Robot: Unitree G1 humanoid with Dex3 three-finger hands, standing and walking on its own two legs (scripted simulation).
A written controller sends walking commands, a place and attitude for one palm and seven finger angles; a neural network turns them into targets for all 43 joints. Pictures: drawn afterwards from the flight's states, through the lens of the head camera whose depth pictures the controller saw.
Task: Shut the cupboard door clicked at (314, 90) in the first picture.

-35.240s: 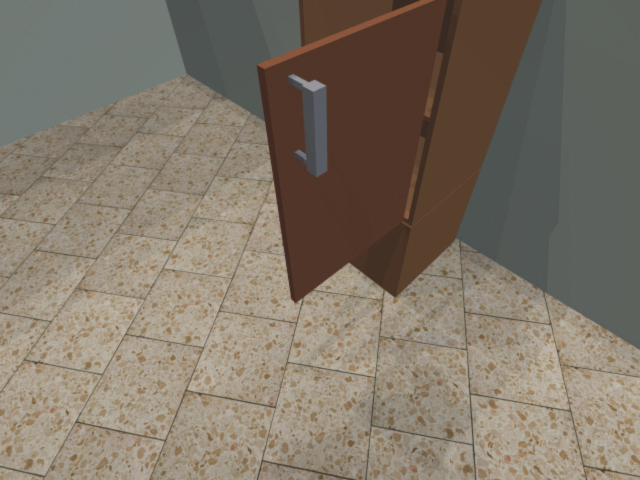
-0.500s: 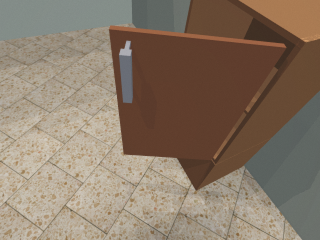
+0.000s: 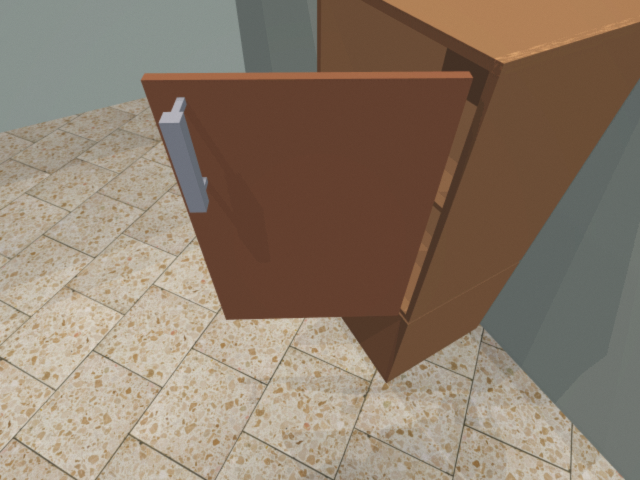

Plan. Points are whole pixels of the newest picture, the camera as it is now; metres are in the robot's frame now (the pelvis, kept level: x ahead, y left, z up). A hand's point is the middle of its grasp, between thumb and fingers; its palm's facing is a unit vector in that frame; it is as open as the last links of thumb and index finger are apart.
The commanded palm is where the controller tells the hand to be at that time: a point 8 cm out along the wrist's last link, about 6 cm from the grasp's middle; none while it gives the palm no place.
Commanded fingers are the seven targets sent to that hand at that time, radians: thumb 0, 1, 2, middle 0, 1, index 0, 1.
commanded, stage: come to a stop and stand still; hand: left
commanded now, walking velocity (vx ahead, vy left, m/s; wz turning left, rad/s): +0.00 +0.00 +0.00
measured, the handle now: (189, 157) +0.49 +0.19 +0.15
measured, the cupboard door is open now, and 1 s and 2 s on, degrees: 62 62 62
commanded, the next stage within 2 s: look again from close up in 0.48 s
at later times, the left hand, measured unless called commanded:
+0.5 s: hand out of the picture -0.01 +0.13 -0.18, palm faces +0.05 -0.99 -0.13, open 7.3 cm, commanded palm none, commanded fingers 0.00 0.90 0.90 -0.20 -0.30 -0.20 -0.30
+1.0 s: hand out of the picture +0.04 +0.23 -0.18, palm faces -0.02 -0.96 -0.26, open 7.3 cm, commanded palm none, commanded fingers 0.00 0.90 0.90 -0.20 -0.30 -0.20 -0.30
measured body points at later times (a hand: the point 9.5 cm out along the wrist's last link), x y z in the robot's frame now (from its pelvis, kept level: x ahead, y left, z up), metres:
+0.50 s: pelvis +0.02 -0.01 +0.00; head +0.03 -0.01 +0.45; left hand -0.01 +0.18 -0.17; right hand +0.01 -0.23 -0.16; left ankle +0.02 +0.14 -0.74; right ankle -0.04 -0.11 -0.74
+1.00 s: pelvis +0.01 +0.04 -0.01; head +0.02 +0.03 +0.44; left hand +0.05 +0.28 -0.16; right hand +0.04 -0.20 -0.16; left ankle +0.02 +0.14 -0.74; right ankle -0.04 -0.11 -0.74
